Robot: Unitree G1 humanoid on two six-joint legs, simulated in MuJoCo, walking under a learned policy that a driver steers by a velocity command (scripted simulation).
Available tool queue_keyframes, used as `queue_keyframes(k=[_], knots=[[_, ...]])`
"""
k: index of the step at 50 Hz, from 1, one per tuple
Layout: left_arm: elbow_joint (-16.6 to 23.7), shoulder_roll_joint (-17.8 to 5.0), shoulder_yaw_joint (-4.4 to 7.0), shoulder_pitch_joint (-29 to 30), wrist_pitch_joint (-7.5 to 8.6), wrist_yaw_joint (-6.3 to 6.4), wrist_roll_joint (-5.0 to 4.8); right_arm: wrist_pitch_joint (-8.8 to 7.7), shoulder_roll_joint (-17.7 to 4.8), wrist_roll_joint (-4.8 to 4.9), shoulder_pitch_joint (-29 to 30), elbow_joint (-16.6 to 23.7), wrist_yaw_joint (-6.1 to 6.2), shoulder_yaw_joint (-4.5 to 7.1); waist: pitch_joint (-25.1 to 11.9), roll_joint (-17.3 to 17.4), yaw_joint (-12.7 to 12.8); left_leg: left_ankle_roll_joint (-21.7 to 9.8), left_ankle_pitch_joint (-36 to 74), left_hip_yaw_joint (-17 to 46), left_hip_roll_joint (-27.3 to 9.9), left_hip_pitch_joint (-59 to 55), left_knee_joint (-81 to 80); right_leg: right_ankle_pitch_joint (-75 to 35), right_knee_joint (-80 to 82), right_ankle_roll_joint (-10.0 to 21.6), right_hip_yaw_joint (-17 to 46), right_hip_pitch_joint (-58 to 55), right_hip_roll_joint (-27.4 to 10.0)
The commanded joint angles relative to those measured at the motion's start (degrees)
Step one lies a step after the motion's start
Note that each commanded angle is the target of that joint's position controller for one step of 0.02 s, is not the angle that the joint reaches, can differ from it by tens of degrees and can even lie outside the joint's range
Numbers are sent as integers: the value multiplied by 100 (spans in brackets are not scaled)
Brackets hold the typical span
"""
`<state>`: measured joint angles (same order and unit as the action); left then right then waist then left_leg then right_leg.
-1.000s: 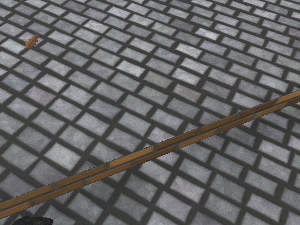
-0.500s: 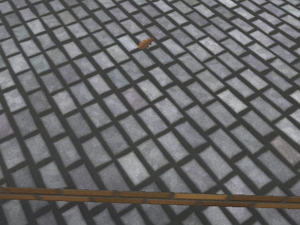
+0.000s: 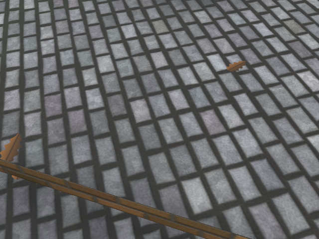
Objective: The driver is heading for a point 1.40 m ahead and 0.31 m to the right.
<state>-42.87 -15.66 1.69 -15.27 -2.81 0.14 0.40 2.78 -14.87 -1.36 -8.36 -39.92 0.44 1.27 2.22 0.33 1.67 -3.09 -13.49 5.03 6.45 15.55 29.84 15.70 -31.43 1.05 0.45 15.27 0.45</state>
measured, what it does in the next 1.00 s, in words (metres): steps on the spot: left foot, then right foot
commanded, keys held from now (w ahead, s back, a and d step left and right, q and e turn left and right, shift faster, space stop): e+shift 0.50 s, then q+shift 0.10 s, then w+q+shift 0.40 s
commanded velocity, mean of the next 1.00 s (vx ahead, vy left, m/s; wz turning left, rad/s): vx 0.21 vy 0.00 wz -0.24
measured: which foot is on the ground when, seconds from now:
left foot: down 0.00-0.02, up 0.04-0.32, down 0.34-0.72, up 0.74-1.00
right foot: down 0.00-0.34, up 0.36-0.70, down 0.72-1.00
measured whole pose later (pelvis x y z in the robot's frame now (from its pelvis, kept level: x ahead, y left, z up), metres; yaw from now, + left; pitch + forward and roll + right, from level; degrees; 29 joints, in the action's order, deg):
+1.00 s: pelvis +0.07 -0.03 +0.00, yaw -15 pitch +1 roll -1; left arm -49.3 -15.3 2.6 -21.7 4.8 0.6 2.1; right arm 1.1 -18.2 -1.4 -12.5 -45.8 -4.8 4.4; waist 0.4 2.3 0.8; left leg -2.0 -6.0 -0.5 -3.6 44.0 62.5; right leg 19.0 -9.5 0.3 -10.4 -8.6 1.2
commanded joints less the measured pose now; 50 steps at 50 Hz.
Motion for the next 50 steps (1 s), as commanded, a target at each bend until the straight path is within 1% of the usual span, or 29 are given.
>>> queue_keyframes(k=[1, 2, 3, 5, 7, 12, 14, 16, 17, 18, 19, 20, 21, 22, 24, 26, 28, 30, 31, 33, 35, 36, 37, 38, 39, 41, 43, 45, 50], knots=[[486, -1237, 253, 171, 230, -13, 103, -69, -873, 36, -323, 288, 110, 247, -333, -840, -338, -30, 196, 235, -656, 343, 638, -1332, 1430, 552, 2066, -558, -1234], [361, -1555, 411, 71, 221, -76, 7, -37, -847, 25, -132, 361, 154, 240, 34, -1474, -249, 185, -1144, -406, -9, 588, 1046, -2392, 1521, 1229, 2942, -85, -1881], [301, -1376, 416, -221, 217, -112, 16, -40, -956, 4, 32, 394, 161, 268, -1, -1346, -31, 233, -1782, -204, -49, 880, 1970, -2547, 1627, 1499, 3188, -289, -1921], [277, -1171, 438, 9, 157, -74, -13, -60, -786, 42, 40, 321, 106, 263, -44, -805, -165, 335, -1432, 4, -215, 1095, 2585, -2119, 1451, 1292, 2530, -371, -1321], [324, -1068, 471, 223, 93, -45, -34, -76, -658, 26, 8, 313, 70, 230, -235, -790, -215, 453, -1149, -45, -255, 1157, 2301, -2075, 1286, 1040, 2211, -627, -867], [317, -1160, 630, -29, -19, -100, -18, -149, -533, 103, 232, 443, 94, 161, -595, -884, 87, 507, -1167, -82, -93, 935, 1128, -1491, 1145, 1005, 2793, -984, -731], [373, -1212, 671, 169, -31, -127, 1, -203, -607, 125, -10, 393, 147, 178, -654, -998, -10, 418, -1096, -60, 12, 417, 526, -1372, 1144, 861, 3042, -706, -648], [466, -1196, 671, 588, -31, -142, -45, -260, -656, 118, -567, 224, 237, 199, -633, -989, -368, 304, -493, -121, 29, -642, -762, -811, 1024, 467, 2980, 12, -329], [522, -1008, 616, 612, -3, -118, -74, -295, -951, 78, -766, 159, 303, 272, -630, -646, -408, 153, -438, 330, -555, -1335, -1497, 71, 738, 111, 2694, 683, 36], [626, -540, 507, 332, 33, -103, -98, -270, -1599, 0, -588, 282, 332, 393, -670, 796, -211, -347, -1268, 2011, -2202, -1797, -2061, 1312, -552, -237, 1580, 1617, 826], [503, -891, 576, 250, 32, -51, 99, -225, -1685, -76, 16, 419, 291, 403, -263, 975, -119, -839, -956, 2512, -2939, -869, -2174, 1543, -1826, -322, 705, 1975, 827], [495, -1216, 657, 412, 11, -81, 161, -222, -1226, -87, 5, 428, 252, 286, -148, 580, -74, -960, -54, 2022, -2819, -484, -1932, 1292, -2554, -308, 646, 1676, 351], [386, -1155, 664, 279, -29, -144, 157, -239, -885, -55, 189, 435, 226, 182, -62, 415, 84, -825, 638, 1320, -2390, -341, -1728, 1001, -2981, -267, 600, 1527, 309], [303, -1057, 642, 104, -86, -216, 145, -254, -804, -36, 315, 466, 220, 152, -71, 528, 165, -675, 1077, 749, -2046, -448, -1577, 756, -3333, -273, 525, 1547, 269], [289, -953, 573, 62, -142, -348, 58, -271, -825, -47, 199, 466, 245, 155, -131, 726, 65, -628, 1959, 108, -1839, -836, -1350, 599, -3490, -376, 260, 1757, 160], [448, -833, 480, 505, -139, -384, 40, -291, -894, -32, -392, 302, 215, 200, -169, 728, -285, -757, 2598, 63, -1910, -1259, -1196, 673, -3056, -463, 163, 1861, 102], [516, -665, 393, 694, -141, -341, 37, -327, -1010, -7, -844, 69, 170, 256, -325, 775, -448, -926, 3253, 210, -2055, -1575, -981, 986, -2534, -421, 310, 1647, 265], [449, -481, 290, 657, -146, -250, 1, -360, -994, 7, -747, -25, 95, 240, -411, 892, -386, -908, 3426, 165, -2019, -1448, -839, 1174, -1663, -292, 383, 1032, 365], [376, -412, 222, 593, -140, -213, 21, -375, -977, -11, -772, -78, 26, 229, -610, 1003, -404, -860, 2065, 201, -1914, -1317, -1083, 1185, -1112, -201, 185, 581, 363], [359, -579, 224, 763, -87, -182, 116, -290, -1133, -29, -911, -271, -108, 304, -264, 1272, -447, -871, -633, 660, -1743, -758, -1528, 1342, -262, -54, -344, 28, 410], [108, -502, 200, 266, 55, -110, 138, -198, -1113, 50, -769, -349, -158, 345, 164, 781, 23, -713, -1658, 741, -1458, 419, -1314, 278, 1380, 200, -495, -1362, 434], [-138, -721, 250, -472, 179, -41, 152, -245, -916, 79, -548, -262, -143, 325, 32, 281, 393, -430, -1825, 566, -1175, 1684, -761, 193, 1597, 361, 92, -2869, -85], [-246, -1126, 309, -1264, 299, 45, 260, -331, -255, 113, -238, -12, -152, 171, -405, -1168, 764, -177, -2218, -115, -503, 2646, 1214, 2014, 2307, 472, 1855, -3801, -1776], [-225, -1769, 495, -975, 352, 117, 245, -375, -547, 107, 163, 231, -111, 222, 281, -1504, 770, -171, -1670, -192, -455, 3569, 2002, 3280, 2780, 932, 2999, -2679, -2561], [-170, -1258, 377, -544, 448, 147, 262, -387, -909, 104, 322, 204, -154, 334, 726, -904, 512, -217, -1030, 257, -793, 3559, 2523, 3086, 2778, 896, 2649, -2262, -2325], [-14, -724, 237, 169, 590, 115, 170, -370, -911, 130, -302, -199, -287, 409, 568, -827, -16, -44, -295, 127, -878, 3377, 2936, 1733, 2758, 531, 1432, -2167, -1758], [-38, -570, 199, 90, 703, 134, 141, -295, -779, -1, -417, -331, -391, 409, 371, -700, -63, 93, 46, -179, -973, 3336, 3579, 932, 2764, 506, 646, -2036, -1543], [-137, -559, 204, -100, 789, 93, 145, -272, -579, -12, -192, -238, -462, 365, 473, -590, -46, 142, 371, -296, -1046, 3525, 3861, 427, 2791, 478, 119, -1831, -1479], [-345, -549, 193, -323, 926, 45, 187, -272, -462, -6, 651, 109, -617, 265, 868, -504, 0, 46, 1094, -701, -1174, 3417, 2816, -644, 2980, 412, -895, -1502, -1331]])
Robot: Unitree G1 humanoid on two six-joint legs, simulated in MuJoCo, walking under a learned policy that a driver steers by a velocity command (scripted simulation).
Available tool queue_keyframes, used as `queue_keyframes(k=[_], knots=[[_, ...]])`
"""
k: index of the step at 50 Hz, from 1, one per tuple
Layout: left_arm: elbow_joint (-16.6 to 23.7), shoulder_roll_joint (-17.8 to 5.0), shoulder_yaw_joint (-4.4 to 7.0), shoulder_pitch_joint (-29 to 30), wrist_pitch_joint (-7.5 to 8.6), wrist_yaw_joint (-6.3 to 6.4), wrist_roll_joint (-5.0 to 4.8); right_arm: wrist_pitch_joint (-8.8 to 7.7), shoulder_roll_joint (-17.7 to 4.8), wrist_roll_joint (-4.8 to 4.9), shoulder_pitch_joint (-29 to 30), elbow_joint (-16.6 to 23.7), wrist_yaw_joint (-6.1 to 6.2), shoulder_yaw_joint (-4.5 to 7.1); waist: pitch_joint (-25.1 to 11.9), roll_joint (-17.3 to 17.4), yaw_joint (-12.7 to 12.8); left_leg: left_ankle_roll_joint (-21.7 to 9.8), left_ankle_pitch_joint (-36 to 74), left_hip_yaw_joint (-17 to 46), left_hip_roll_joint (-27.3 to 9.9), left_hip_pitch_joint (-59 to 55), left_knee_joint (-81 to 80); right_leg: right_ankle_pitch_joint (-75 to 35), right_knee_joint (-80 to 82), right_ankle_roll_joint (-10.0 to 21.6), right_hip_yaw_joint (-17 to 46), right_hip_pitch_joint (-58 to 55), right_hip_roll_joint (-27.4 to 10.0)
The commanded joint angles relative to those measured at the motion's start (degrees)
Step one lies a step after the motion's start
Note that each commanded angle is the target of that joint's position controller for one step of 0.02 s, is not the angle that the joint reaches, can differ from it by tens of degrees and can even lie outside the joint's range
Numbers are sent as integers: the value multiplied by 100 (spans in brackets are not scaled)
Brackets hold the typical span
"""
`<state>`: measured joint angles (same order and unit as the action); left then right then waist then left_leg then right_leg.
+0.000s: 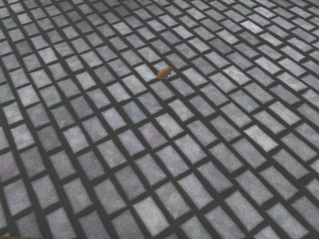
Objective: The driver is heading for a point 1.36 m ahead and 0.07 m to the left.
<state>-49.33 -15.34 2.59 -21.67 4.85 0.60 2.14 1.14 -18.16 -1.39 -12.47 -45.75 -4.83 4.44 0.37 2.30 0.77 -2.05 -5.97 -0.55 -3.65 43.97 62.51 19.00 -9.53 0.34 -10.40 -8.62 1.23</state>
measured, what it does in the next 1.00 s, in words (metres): climbs: left foot, then right foot 0.14 m higher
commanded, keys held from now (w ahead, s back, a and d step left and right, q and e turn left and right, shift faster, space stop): w+q+shift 0.22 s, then w+e+shift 0.78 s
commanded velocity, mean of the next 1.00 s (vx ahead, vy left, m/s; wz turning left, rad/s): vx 0.95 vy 0.00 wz -0.16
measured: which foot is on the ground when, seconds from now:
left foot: up 0.00-0.16, down 0.18-0.60, up 0.62-0.96, down 0.98-1.00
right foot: down 0.00-0.18, up 0.20-0.60, down 0.62-0.98, up 1.00-1.00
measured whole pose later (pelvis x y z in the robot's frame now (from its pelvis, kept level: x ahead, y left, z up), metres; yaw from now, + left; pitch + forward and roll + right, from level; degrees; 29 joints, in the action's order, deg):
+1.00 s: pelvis +0.87 +0.22 +0.12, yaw -12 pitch +5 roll +0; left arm -48.9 -20.6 6.0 -26.4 5.6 -0.2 0.7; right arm -6.0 -12.3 -1.6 2.6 -28.1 0.5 -3.0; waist -1.3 -0.3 5.7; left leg 0.8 -7.9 2.7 -1.6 31.3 32.5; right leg 26.3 -42.3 8.1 15.5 2.1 8.6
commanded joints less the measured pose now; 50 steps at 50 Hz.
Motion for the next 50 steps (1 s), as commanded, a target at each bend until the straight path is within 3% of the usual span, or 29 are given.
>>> queue_keyframes(k=[1, 3, 6, 8, 9, 10, 11, 14, 16, 18, 22, 25, 26, 28, 30, 31, 32, 33, 34, 35, 36, 37, 39, 41, 44, 46, 48, 49, 50], knots=[[263, -612, 102, 298, 178, 8, 16, -117, -96, -11, 1267, 778, -120, -95, 1102, -651, 121, -141, 410, -328, -169, 383, -855, -1338, 826, 464, -8, 896, -1389], [150, -718, 98, 194, 181, 34, 7, -123, 21, -22, 1596, 963, -131, -191, 1114, -567, 135, -393, 241, -739, -23, -113, -1598, -3051, 608, 379, -386, 765, -1409], [155, -1063, 139, 226, 25, 126, 50, -32, -199, 9, 526, 825, 79, -138, -8, -983, -565, -882, -841, -1255, 687, -1626, -1350, -8398, -1430, 314, -634, 125, -1632], [383, -1420, 257, 593, -148, 84, 17, -88, -697, 37, -1187, 392, 182, 104, -856, -939, -1366, -1164, -1456, -989, 1013, -3690, -1919, -8263, -3881, 504, -376, 837, -1762], [404, -1263, 222, 757, -152, -7, 0, -136, -955, 4, -1964, 88, 283, 281, -954, -365, -1703, -1313, -1131, -467, 941, -5095, -2891, -5423, -5952, 357, -351, 2077, -1245], [754, -128, -83, 909, -13, -140, 15, -98, -1531, -20, -1287, 116, 366, 376, -396, 1197, -885, -1720, -1602, 2108, -288, -5815, -3397, 389, -8226, 25, 16, 4863, -105], [1329, -408, -89, 1081, 149, -114, 29, -80, -1838, -16, -1258, 293, 324, 446, -1365, 848, -822, -2409, -1918, 4459, -973, -6382, -4475, 230, -8910, 51, 1316, 5729, 84], [1023, -367, -173, 890, 175, -70, 31, -254, -701, -87, -1091, 55, 455, 139, -149, -694, -292, -1630, -1605, 3004, -917, -4533, -4827, -348, -8907, 203, 1166, 5828, -735], [975, -31, -264, 735, -131, -168, 2, -489, -295, -67, -941, -48, 456, -75, 50, -546, 61, -1262, -704, 2071, -668, -3546, -4751, -234, -9815, 240, 1094, 6131, -786], [1239, 423, -380, 1247, -364, -133, -166, -690, -267, -97, -1259, -375, 361, -151, 399, -260, 104, -838, -116, 1483, -716, -2947, -4818, 184, -10793, 354, 1070, 7020, -595], [2007, 1091, -691, 2921, -434, 104, -332, -806, 173, -82, -1835, -1044, 249, -435, 1134, -122, -4, 138, 100, 192, -374, -2472, -5275, 479, -10956, 810, 945, 8621, 71], [1787, 414, -604, 2361, -452, -48, -291, -761, 240, 166, -1708, -1005, 553, -590, 752, -423, 252, 195, 3970, -897, -146, -2524, -6000, 214, -8816, 764, -110, 6727, 272], [1563, 235, -585, 1429, -455, -79, -277, -799, -87, 251, -1182, -781, 628, -551, -169, -139, 865, 223, 6434, -1367, -45, -2314, -5583, 5, -7897, 838, -554, 4677, 385], [1166, -183, -397, 588, -591, -37, -354, -996, -1123, 531, -1161, -569, 809, -258, -1490, 259, 1346, 8, 9900, -1019, -652, -3042, -4173, -331, -6895, 854, -689, 2590, 699], [697, -947, -31, -1020, -588, -118, -249, -836, -1558, 406, -42, -69, 846, 62, -1843, 815, 2256, 144, 10410, -885, -710, -3951, -238, 1051, -5231, 1382, 321, 2139, 797], [416, -1234, 147, -1290, -400, -200, -372, -796, -918, 290, 564, 168, 723, -4, -1374, -186, 2205, 117, 4001, -684, 148, -2616, 2777, 551, -3439, 1915, 1785, 1444, 565], [310, -1046, 143, -226, -423, -118, -269, -905, 367, -194, 787, 919, 483, -348, -781, -2047, 947, 342, -666, 74, 1386, -8, 5298, -1377, -2501, 2426, 4775, 1367, 61], [520, -788, 125, 186, -420, 16, -309, -1025, 630, -347, -79, 1468, 311, -495, -1435, -1357, 139, 19, -722, 959, 1092, 843, 5474, 417, -1147, 2730, 6798, 732, -678], [335, -354, 50, 30, -368, 80, -192, -1070, 590, -275, -33, 1364, 223, -531, -640, -153, 65, -113, -754, 953, 894, 1218, 5337, 1364, -781, 2572, 6967, 1242, -914], [149, 6, -23, -80, -283, 70, 3, -1045, 638, -260, 272, 1500, 254, -561, 159, 484, -90, -177, -1144, 922, 833, 1540, 5536, 1275, -868, 2354, 6556, 2099, -763], [-64, -163, 35, -147, -150, 53, 16, -885, 1027, -429, 702, 1760, 347, -734, 437, 665, -253, -196, -1717, 896, 687, 1798, 5774, 547, -1178, 2162, 5571, 2650, -425], [-181, -308, 68, -293, -16, 42, 16, -702, 1022, -385, 778, 1816, 425, -770, 559, 705, -292, -228, -2136, 763, 592, 1986, 5724, 248, -1277, 1928, 4613, 2868, -175], [100, -402, 20, 411, 129, -72, -116, -521, 451, -258, 695, 1816, 489, -692, 946, 867, -699, -56, -2070, 462, 83, 684, 2536, 397, -608, 1603, 3248, 4296, 335], [217, -643, 114, 203, 195, 42, -137, -554, 2, -157, 1663, 2315, 444, -645, 1073, 380, -242, 369, -1004, 144, -162, -688, 125, -517, 286, 1750, 3498, 4868, 288], [291, -1145, 338, -17, 175, 26, -262, -563, 423, 87, 1490, 2219, 307, -746, 15, -351, 53, 356, 783, -53, 194, -2705, -2172, -2368, 136, 1465, 2971, 3621, 288], [290, -1342, 452, -249, 153, -23, -279, -561, 27, 88, 1129, 1954, 394, -565, -570, -472, 15, 308, 511, -158, 633, -3022, -3014, -4440, -869, 1165, 3018, 2059, 201], [444, -1539, 545, 160, 178, -115, -169, -672, -549, 139, -416, 1589, 592, -258, -1472, -794, -934, 206, 285, 2, 500, -4595, -3430, -5215, -3327, 785, 3030, 1817, 199], [669, -1114, 472, 500, 230, -139, -127, -713, -894, 7, -1609, 1255, 723, -56, -1980, -585, -1361, 86, -409, 426, -142, -6024, -3075, -3679, -4862, 689, 2813, 2811, 361], [932, -43, 178, 650, 239, -95, 16, -719, -991, -221, -2279, 1003, 750, -17, -1880, 612, -1286, 224, -668, 1577, -1429, -6908, -2671, 909, -6537, 759, 2411, 4296, 469]])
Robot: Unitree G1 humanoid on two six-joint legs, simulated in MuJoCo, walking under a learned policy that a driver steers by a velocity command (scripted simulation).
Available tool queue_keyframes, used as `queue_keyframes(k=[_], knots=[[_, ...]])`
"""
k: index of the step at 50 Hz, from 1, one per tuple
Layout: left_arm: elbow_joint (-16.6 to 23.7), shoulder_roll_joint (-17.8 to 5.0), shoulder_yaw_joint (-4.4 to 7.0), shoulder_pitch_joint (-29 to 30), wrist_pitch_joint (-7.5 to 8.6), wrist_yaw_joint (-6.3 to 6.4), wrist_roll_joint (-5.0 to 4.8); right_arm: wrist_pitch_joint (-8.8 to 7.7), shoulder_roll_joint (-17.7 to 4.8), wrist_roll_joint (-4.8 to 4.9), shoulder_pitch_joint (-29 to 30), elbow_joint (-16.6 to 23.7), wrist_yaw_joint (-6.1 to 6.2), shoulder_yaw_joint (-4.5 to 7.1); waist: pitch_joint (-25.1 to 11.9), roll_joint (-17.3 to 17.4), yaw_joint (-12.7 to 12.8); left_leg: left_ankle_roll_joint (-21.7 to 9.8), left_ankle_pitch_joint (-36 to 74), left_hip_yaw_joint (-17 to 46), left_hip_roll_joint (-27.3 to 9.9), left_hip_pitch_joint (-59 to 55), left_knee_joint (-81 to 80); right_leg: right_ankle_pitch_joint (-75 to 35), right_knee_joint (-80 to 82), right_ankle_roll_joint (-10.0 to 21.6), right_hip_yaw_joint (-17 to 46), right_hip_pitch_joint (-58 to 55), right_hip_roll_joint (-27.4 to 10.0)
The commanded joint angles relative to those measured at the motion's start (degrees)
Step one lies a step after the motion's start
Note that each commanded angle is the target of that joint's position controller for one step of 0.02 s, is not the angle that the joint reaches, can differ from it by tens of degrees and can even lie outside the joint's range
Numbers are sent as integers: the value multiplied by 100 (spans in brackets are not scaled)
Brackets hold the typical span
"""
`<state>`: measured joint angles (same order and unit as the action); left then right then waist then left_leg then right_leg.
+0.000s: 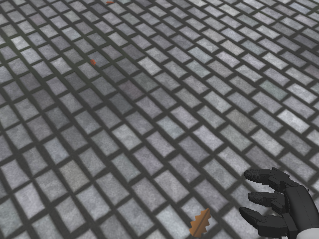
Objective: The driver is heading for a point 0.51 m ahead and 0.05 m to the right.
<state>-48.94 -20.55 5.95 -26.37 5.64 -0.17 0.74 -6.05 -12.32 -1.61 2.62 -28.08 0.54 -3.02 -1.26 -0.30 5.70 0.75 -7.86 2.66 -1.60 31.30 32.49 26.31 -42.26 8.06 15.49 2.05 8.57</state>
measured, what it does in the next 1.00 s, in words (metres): walks ahead, turning right: right foot, then left foot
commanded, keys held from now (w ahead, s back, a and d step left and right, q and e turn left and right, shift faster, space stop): w+e+shift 0.32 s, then shift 0.68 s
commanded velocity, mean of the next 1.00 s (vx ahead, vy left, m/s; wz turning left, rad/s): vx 0.54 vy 0.00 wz -0.52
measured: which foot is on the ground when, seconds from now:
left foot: down 0.00-0.40, up 0.42-0.76, down 0.78-1.00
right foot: up 0.00-0.38, down 0.40-0.80, up 0.82-1.00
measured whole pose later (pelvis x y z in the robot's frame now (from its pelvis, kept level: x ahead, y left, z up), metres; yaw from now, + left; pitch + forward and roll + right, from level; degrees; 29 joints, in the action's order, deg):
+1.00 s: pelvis +0.66 +0.00 +0.02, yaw -31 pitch +0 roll -1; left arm -48.3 -14.1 1.9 -13.4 -2.2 0.8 1.0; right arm -0.6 -10.6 -1.5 -13.9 -44.8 1.3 -0.4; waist 2.9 -1.0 -0.2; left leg -4.1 -4.5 -3.3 0.9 21.3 26.0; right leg 29.2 -48.8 0.7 3.3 17.4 3.5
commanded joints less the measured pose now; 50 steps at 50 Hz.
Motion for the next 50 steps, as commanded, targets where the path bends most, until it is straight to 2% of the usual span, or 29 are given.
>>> queue_keyframes(k=[1, 2, 3, 4, 6, 8, 11, 14, 15, 16, 18, 19, 20, 21, 22, 23, 24, 25, 27, 30, 32, 36, 39, 40, 41, 42, 44, 47, 50], knots=[[1343, 507, -269, 212, 87, -6, -301, -6, -1928, -385, -2845, -573, 129, 812, -2601, 2485, -869, -800, -1230, 4619, -2700, -5964, -1083, 39, -4460, -185, -653, 4340, -141], [1088, 39, -219, 670, -77, 69, -91, 19, -1147, -305, -1994, -340, 59, 741, -1713, 1032, -885, -959, -2429, 4051, -2326, -4928, -1499, -822, -4526, -138, -921, 4593, -691], [1134, -112, -168, 1112, -164, -12, 43, 3, -702, -203, -1748, -402, 10, 608, -992, 423, -892, -912, -2207, 3062, -2007, -4063, -1524, -1213, -4312, -169, -1007, 4512, -851], [1196, -99, -167, 1394, -224, -99, 79, -31, -606, -234, -1844, -612, -17, 577, -557, -41, -862, -839, -1420, 2369, -1820, -3506, -1569, -1235, -4232, -213, -1037, 4491, -998], [1473, 186, -256, 1730, -362, -260, 129, -123, -501, -132, -2514, -1217, -10, 550, -19, 192, -766, -568, 307, 1145, -1502, -3129, -1512, -1128, -4095, -203, -1076, 4733, -1246], [1752, 307, -353, 2057, -480, -306, 150, -181, -484, -2, -2726, -1511, -65, 552, 149, 437, -642, -354, 1197, 427, -1426, -3022, -1707, -1079, -3840, -217, -1165, 4991, -1344], [2042, 286, -442, 2513, -525, -400, 157, -215, -608, 3, -2602, -1688, -51, 541, 457, 617, -489, -74, 2429, -797, -1004, -2561, -2117, -1989, -2806, -209, -1584, 4555, -1178], [2092, 299, -543, 2951, -535, -498, 127, -210, -806, 7, -2664, -1816, -1, 544, 851, 300, -468, 160, 3652, -1629, -689, -2485, -2301, -2464, -1117, -34, -2380, 3792, -901], [2069, 271, -549, 3047, -514, -522, 129, -203, -978, 9, -2823, -1833, 38, 574, 767, 327, -494, 193, 4881, -1763, -705, -2525, -2110, -2512, -679, 64, -2710, 3212, -646], [1911, 198, -505, 2823, -535, -517, 80, -195, -1123, 33, -2967, -1820, 105, 609, 337, 510, -437, 240, 6547, -1846, -717, -2644, -1659, -2545, -765, 118, -2909, 2469, -287], [1596, -16, -419, 1556, -428, -467, 287, -101, -1539, 92, -2901, -1784, 249, 683, 97, 623, 346, 247, 7523, -1539, -1149, -2232, 286, -2184, -71, 307, -2656, 966, -29], [1136, -209, -283, 288, -377, -356, 331, -60, -1565, 112, -2676, -1724, 254, 686, -286, 590, 856, 200, 6538, -1400, -1211, -1680, 1817, -2777, 522, 550, -1991, -376, -207], [818, -426, -148, -52, -316, -184, 184, 27, -1403, 124, -2439, -1658, 150, 717, -408, -85, 856, 136, 1381, -1602, -226, -965, 4110, -3816, 1410, 781, -1421, -1224, -629], [987, -1058, -20, 363, -330, -82, 211, 55, -729, 44, -2976, -1291, 153, 557, -926, -1045, -60, 111, -2885, -1278, 199, 514, 6310, -8579, -53, 997, 98, -2387, -2074], [1279, -1073, 44, 185, -353, -65, 84, 94, -881, 183, -3314, -1033, 141, 517, -2517, -356, -56, 87, -2537, -177, -12, 910, 6882, -9451, 241, 1829, 1340, -3189, -3002], [1357, -833, 28, 475, -412, 38, 34, 110, -1070, 211, -2934, -948, 148, 481, -2401, -24, 25, 118, -1869, -42, -56, 1370, 6791, -7263, 1082, 1972, 1638, -2759, -2919], [1329, -514, -64, 899, -425, 105, -17, 117, -1078, 117, -2757, -963, 128, 481, -1330, 376, -308, 147, -1534, -116, -249, 1333, 6122, -5974, 1711, 1750, 1335, -1383, -2668], [1261, -281, -155, 1190, -391, 138, -39, 179, -998, -18, -2602, -973, 106, 478, -532, 572, -616, 167, -1582, -107, -370, 1072, 5550, -5633, 2014, 1530, 985, -249, -2402], [1089, -114, -238, 1209, -263, 107, -82, 440, -876, -108, -2743, -1092, 108, 484, 167, 735, -954, 248, -1694, -73, -511, 110, 4388, -6234, 2385, 1257, 113, 1445, -2088], [877, -177, -221, 1418, -147, 15, 48, 478, -453, -21, -2705, -1148, 74, 396, -79, 376, -1121, 124, -885, -280, -385, -640, 2571, -6753, 2316, 854, -878, 1904, -1411], [751, -25, -241, 1354, -134, -35, 19, 429, -299, 58, -2502, -1202, 32, 360, -339, -133, -920, -14, 238, -444, -222, -949, 1594, -6356, 2244, 532, -1297, 1595, -1114], [506, 32, -249, 928, -185, -58, -56, 368, -412, 29, -1917, -1122, 31, 421, -227, -389, -538, -142, 1029, -375, -107, -1075, 584, -5176, 2016, 244, -1128, 975, -1334], [427, -15, -234, 893, -232, 17, -42, 247, -645, -105, -2396, -1371, 43, 538, -61, -127, -780, -337, 1578, -348, 30, -1978, -479, -4319, 1045, -124, -971, 995, -1197], [457, 57, -242, 661, -220, 41, 1, 161, -931, -93, -2671, -1431, 54, 589, -228, 367, -757, -428, 4083, 205, -602, -2557, -404, -3048, 292, -323, -1146, 1194, -782], [349, 494, -313, -359, -264, 92, -166, 175, -1179, -87, -2708, -1340, 52, 641, -1040, 1604, -452, -1460, 6375, 1604, -2044, -3352, -347, 1, -1190, -570, -1410, 1672, -113], [258, 252, -283, -260, -396, 133, -66, 246, -939, 85, -2666, -1288, 17, 557, -1386, 1440, -600, -1779, 5860, 2290, -2234, -3124, -754, 1150, -1782, -600, -1122, 1785, -45], [239, 157, -252, 297, -577, 103, 29, 353, -654, 86, -2063, -1255, 52, 470, -759, 509, -466, -1535, 2949, 1741, -1728, -2311, -1221, 782, -2003, -679, -908, 1861, -344], [149, 305, -311, 453, -795, 91, 44, 481, -573, -10, -1635, -1323, 117, 433, -275, 755, -330, -1040, 897, 898, -1066, -1449, -1737, 299, -1038, -775, -1215, 1360, -513], [30, 353, -352, 544, -869, 131, 18, 537, -665, 11, -1764, -1480, 105, 481, -258, 766, -459, -1008, -311, 872, -971, -1527, -1910, 176, -216, -734, -1404, 1184, -557]])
